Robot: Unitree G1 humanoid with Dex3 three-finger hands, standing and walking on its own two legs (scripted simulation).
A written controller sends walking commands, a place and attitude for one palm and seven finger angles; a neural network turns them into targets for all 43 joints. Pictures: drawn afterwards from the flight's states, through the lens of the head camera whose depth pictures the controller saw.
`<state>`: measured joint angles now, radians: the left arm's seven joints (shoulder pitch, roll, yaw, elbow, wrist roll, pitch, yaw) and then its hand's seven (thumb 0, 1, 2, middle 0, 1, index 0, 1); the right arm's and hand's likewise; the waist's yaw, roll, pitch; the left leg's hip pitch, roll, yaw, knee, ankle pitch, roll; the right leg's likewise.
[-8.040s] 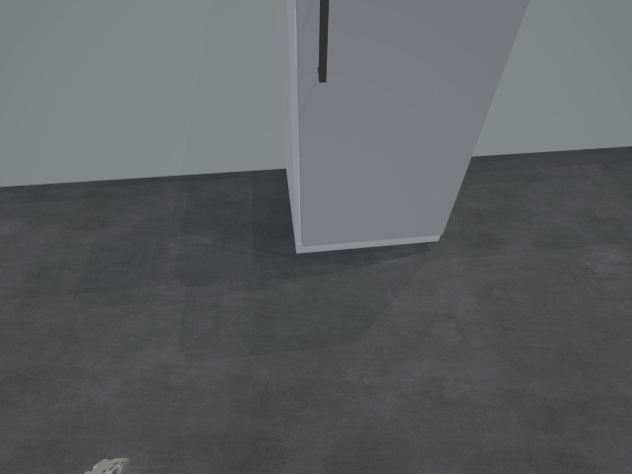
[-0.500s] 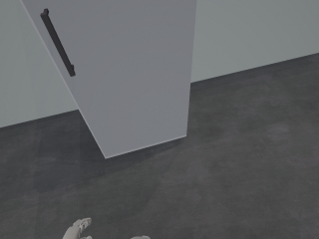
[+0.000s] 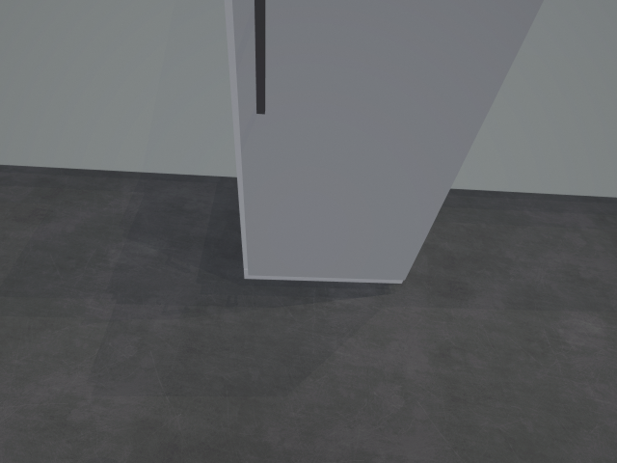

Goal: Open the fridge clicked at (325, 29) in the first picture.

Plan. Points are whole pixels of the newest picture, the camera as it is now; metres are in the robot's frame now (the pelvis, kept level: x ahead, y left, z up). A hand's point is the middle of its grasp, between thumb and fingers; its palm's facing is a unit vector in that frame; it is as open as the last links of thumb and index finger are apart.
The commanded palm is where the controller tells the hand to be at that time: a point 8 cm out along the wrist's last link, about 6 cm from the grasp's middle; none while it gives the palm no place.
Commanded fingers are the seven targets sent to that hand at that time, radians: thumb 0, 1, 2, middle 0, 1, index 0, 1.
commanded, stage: take the last steps up to it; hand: left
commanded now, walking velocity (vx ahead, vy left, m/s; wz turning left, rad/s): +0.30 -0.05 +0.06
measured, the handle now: (261, 54) +0.80 +0.19 +0.15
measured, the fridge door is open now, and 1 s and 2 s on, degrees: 0 0 0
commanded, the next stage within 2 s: come to a stop and stand still in 1.12 s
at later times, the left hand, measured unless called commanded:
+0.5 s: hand (220, 461) +0.15 +0.13 -0.16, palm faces +0.05 -0.98 -0.21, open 7.4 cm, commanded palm none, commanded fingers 0.00 0.90 0.90 -0.20 -0.30 -0.20 -0.30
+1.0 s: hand out of the picture +0.12 +0.12 -0.18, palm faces +0.19 -0.98 -0.09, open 7.4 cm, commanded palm none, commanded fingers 0.00 0.90 0.90 -0.20 -0.30 -0.20 -0.30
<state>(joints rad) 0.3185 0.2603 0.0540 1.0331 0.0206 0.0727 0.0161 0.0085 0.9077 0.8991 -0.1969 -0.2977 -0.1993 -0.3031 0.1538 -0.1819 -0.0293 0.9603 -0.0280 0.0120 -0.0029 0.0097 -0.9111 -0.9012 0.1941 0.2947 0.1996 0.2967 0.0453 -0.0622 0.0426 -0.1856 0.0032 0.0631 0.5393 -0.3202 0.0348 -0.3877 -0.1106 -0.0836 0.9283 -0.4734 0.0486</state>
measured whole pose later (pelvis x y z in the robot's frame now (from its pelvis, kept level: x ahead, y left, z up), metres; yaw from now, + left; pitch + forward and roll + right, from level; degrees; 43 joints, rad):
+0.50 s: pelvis +0.08 -0.05 +0.00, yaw +3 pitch -2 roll +1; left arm 0.19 0.16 0.04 1.02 0.02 -0.05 -0.01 0.00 0.91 0.90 -0.20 -0.30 -0.20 -0.30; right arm 0.45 -0.17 -0.05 1.16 -0.03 0.01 -0.01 0.01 -0.91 -0.90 0.20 0.29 0.20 0.30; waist -0.04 0.04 0.03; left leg -0.25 0.04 0.01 0.88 -0.47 0.02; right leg -0.27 -0.04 -0.13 0.57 -0.26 -0.04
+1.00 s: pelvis +0.24 +0.00 -0.01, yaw +3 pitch -1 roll -1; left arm 0.47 0.10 0.02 1.19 0.01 -0.03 0.01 0.01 0.91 0.90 -0.20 -0.30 -0.20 -0.30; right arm 0.09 -0.13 -0.04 1.01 -0.03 -0.07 0.00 0.01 -0.91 -0.90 0.19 0.29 0.20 0.30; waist 0.07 -0.03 0.07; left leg -0.37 0.05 0.15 0.63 -0.23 0.07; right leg -0.15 -0.07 -0.09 0.84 -0.51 0.00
